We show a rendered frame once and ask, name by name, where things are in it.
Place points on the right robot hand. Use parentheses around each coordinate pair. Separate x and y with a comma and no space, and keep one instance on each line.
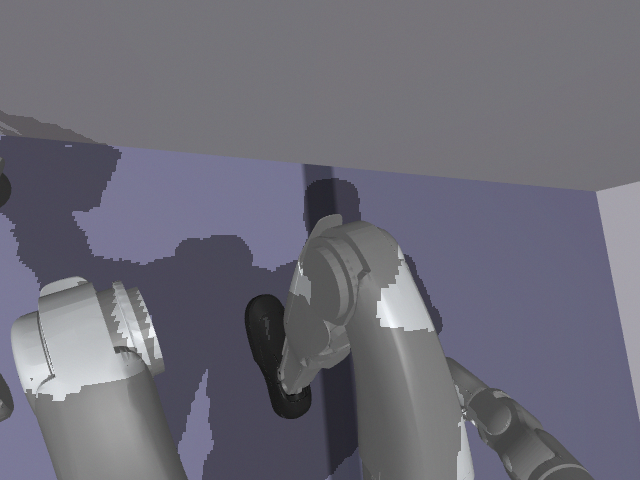
(467,385)

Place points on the bottle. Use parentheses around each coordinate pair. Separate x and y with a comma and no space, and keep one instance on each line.
(5,189)

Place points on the right robot foot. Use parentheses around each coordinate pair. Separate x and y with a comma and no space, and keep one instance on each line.
(266,335)

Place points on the right robot arm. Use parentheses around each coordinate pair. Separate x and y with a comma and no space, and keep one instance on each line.
(525,449)

